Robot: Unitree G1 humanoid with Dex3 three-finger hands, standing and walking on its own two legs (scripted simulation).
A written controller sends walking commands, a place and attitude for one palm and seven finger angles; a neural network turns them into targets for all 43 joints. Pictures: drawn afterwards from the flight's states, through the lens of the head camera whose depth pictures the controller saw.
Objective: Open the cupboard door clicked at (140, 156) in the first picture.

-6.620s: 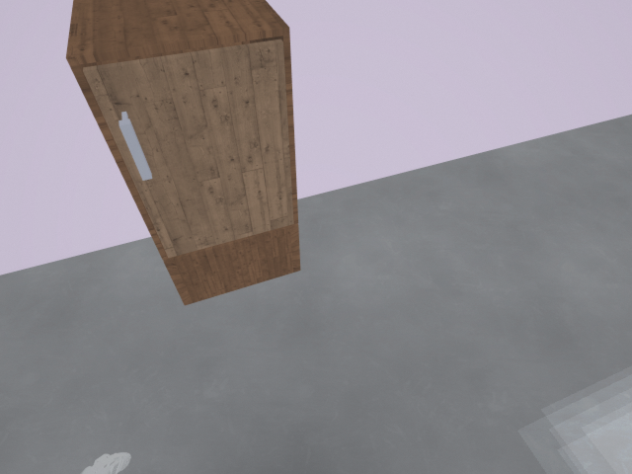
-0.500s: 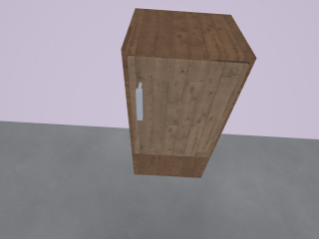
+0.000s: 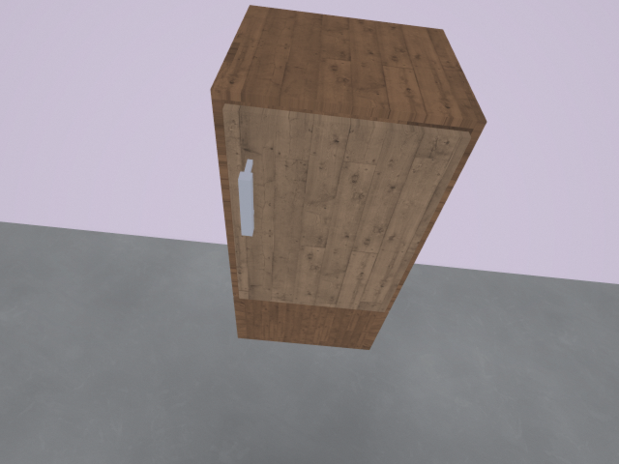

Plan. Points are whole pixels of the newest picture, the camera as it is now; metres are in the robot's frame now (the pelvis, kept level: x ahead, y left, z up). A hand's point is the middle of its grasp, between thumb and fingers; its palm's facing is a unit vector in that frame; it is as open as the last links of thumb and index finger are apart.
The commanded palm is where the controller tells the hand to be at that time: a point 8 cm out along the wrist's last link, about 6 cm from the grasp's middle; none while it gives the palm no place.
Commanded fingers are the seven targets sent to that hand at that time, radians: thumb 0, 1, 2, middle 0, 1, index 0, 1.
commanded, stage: come to a stop and stand still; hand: left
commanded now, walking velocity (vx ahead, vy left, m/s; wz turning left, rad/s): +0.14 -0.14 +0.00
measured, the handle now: (248, 198) +0.57 +0.15 -0.03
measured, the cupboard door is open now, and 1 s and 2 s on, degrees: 0 0 0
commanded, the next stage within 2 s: look again from close up in 1.00 s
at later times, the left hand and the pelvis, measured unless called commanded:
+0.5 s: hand out of the picture +0.13 +0.12 -0.16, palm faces +0.01 -0.97 -0.25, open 7.3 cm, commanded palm none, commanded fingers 0.00 0.90 0.90 -0.20 -0.30 -0.20 -0.30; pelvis +0.05 -0.06 +0.00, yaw +1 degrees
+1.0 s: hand out of the picture +0.01 +0.16 -0.17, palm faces +0.08 -0.98 -0.17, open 7.4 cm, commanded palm none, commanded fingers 0.00 0.90 0.90 -0.20 -0.30 -0.20 -0.30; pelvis +0.01 -0.03 +0.02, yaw +2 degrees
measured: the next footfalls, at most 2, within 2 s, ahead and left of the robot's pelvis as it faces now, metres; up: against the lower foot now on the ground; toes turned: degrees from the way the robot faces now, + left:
right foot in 0.38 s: +0.14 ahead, -0.19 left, +0.00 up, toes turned -6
left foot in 0.76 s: +0.03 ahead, +0.07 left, +0.00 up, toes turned +4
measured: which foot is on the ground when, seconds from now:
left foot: down 0.00-0.40, up 0.42-0.74, down 0.76-1.00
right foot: down 0.00-0.00, up 0.02-0.36, down 0.38-0.76, up 0.78-1.00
